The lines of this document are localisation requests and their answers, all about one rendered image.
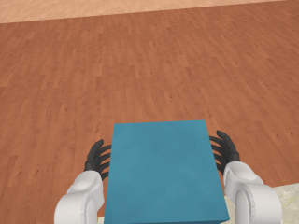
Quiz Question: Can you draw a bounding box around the carton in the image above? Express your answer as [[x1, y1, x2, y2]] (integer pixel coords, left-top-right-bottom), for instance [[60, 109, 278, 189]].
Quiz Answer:
[[104, 119, 230, 224]]

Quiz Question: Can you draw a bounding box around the robot right hand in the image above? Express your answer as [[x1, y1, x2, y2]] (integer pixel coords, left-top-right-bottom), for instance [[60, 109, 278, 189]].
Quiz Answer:
[[209, 130, 240, 176]]

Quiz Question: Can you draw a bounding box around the robot right forearm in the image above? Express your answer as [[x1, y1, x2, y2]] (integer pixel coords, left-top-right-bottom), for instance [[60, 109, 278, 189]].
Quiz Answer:
[[223, 161, 283, 224]]

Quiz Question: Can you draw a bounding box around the robot left forearm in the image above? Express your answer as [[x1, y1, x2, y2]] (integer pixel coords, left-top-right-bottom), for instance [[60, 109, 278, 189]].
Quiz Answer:
[[53, 170, 105, 224]]

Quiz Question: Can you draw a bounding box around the robot left hand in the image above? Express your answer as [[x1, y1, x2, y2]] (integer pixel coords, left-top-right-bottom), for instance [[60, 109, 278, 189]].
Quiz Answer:
[[83, 139, 112, 181]]

